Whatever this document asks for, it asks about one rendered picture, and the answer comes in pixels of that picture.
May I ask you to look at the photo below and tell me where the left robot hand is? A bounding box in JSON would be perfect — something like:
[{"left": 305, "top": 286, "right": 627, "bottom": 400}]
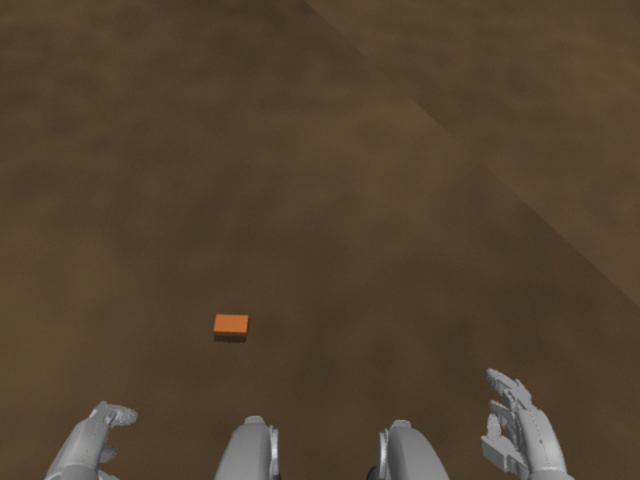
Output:
[{"left": 45, "top": 401, "right": 138, "bottom": 480}]

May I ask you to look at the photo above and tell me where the right robot hand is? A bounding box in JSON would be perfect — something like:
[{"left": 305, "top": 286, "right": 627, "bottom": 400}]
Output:
[{"left": 481, "top": 368, "right": 567, "bottom": 480}]

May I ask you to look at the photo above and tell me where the small box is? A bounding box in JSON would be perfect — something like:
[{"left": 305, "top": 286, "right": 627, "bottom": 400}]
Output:
[{"left": 214, "top": 314, "right": 250, "bottom": 336}]

